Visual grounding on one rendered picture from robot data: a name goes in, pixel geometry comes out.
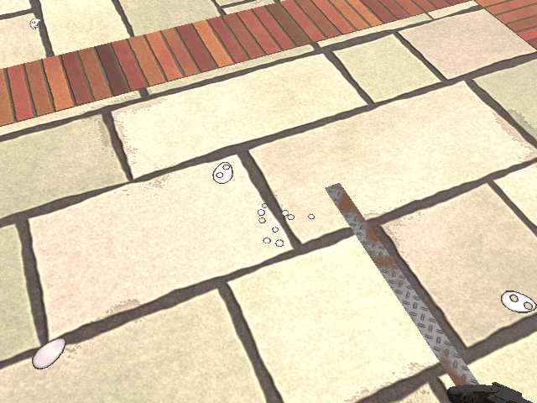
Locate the robot right hand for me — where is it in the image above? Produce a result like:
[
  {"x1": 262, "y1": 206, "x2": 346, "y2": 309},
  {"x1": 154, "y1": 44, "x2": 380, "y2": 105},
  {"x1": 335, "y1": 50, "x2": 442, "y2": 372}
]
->
[{"x1": 447, "y1": 382, "x2": 533, "y2": 403}]

